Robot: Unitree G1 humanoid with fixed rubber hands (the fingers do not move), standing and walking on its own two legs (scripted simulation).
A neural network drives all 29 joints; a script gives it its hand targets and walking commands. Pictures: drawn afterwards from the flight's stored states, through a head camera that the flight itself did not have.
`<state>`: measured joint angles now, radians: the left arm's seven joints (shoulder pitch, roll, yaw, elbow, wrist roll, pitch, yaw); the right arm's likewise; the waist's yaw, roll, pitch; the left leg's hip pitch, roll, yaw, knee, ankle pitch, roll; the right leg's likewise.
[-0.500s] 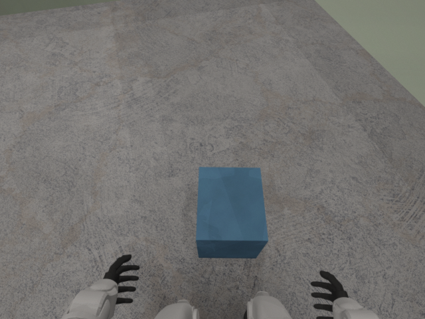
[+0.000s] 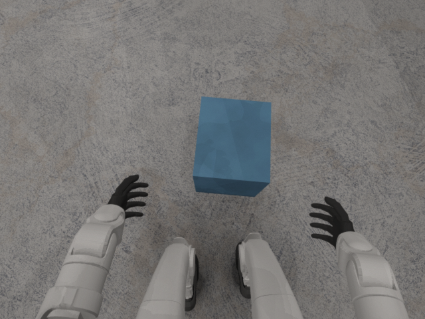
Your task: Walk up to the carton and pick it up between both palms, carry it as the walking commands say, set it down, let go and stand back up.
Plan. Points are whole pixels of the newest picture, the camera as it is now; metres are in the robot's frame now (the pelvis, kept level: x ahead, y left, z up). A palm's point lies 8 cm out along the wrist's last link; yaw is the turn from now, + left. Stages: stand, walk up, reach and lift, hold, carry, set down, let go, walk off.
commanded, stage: reach and lift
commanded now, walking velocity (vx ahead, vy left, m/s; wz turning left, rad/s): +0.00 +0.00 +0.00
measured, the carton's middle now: (230, 151) +0.58 -0.09 -0.54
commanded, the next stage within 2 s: none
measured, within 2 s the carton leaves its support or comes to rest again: neither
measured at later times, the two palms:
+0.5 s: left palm (141, 147) +0.45 +0.16 -0.14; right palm (325, 167) +0.39 -0.26 -0.13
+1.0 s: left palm (155, 94) +0.59 +0.13 -0.14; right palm (332, 117) +0.51 -0.30 -0.13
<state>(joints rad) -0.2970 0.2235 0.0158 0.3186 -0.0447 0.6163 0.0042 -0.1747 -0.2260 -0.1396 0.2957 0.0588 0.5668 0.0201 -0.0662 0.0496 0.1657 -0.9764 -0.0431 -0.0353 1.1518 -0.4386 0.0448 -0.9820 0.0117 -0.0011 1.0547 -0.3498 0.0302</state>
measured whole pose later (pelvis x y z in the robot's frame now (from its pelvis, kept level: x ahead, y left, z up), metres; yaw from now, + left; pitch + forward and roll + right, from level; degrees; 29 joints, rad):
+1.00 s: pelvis +0.00 -0.01 -0.01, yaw -2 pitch +28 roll +0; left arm -1.42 0.49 0.14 0.77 -0.15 0.36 0.02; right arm -1.29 -0.42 -0.26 0.61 0.16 0.37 -0.06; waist -0.09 0.01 0.52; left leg -1.22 -0.05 0.00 1.14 -0.41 0.03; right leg -1.27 0.04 0.09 1.09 -0.32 0.04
